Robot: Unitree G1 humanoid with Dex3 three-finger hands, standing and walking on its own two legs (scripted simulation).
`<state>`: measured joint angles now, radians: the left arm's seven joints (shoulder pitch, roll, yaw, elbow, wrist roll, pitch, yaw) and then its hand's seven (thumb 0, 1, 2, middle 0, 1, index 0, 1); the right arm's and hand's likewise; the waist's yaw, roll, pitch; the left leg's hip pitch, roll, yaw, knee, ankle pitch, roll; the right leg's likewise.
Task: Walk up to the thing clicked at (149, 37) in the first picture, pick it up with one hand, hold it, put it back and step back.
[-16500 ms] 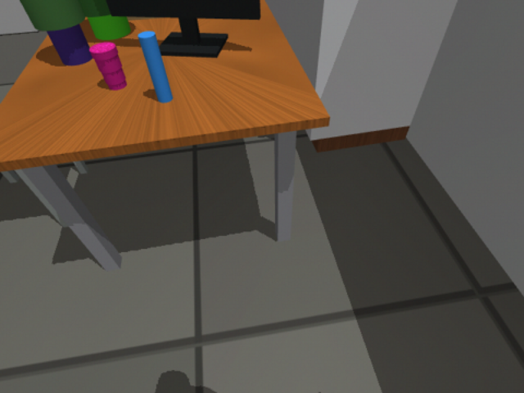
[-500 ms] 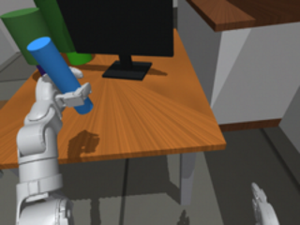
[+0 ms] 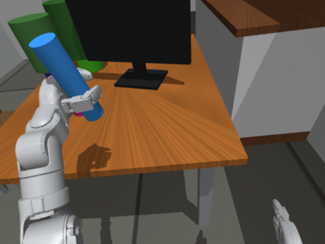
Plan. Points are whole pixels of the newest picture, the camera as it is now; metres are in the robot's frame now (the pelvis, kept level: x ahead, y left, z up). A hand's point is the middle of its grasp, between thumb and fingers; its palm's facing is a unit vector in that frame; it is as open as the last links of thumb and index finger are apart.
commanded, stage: hold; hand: left
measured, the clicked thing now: (73, 83) +0.35 +0.19 +0.30
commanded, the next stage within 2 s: none
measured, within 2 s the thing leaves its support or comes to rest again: neither
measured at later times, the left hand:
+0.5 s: hand (85, 89) +0.35 +0.17 +0.28, palm faces +0.18 -0.98 +0.02, open 6.0 cm
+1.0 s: hand (84, 92) +0.34 +0.17 +0.28, palm faces +0.18 -0.98 +0.00, open 6.0 cm
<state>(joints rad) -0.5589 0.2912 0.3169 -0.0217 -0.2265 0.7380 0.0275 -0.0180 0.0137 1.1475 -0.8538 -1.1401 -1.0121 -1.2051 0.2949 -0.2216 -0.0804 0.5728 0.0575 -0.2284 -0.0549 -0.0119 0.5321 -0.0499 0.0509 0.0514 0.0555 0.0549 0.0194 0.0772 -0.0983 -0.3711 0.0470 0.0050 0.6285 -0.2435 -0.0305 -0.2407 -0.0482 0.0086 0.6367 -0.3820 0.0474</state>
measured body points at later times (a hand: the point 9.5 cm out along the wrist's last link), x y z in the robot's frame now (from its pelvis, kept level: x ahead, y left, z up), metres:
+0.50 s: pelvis -0.01 +0.00 +0.00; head -0.06 -0.03 +0.45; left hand +0.34 +0.22 +0.28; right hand +0.16 -0.26 -0.06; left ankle +0.06 +0.14 -0.72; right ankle -0.03 -0.15 -0.72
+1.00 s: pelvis -0.02 +0.00 +0.00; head -0.06 -0.03 +0.45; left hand +0.33 +0.23 +0.28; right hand +0.16 -0.25 -0.06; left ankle +0.06 +0.14 -0.72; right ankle -0.03 -0.15 -0.72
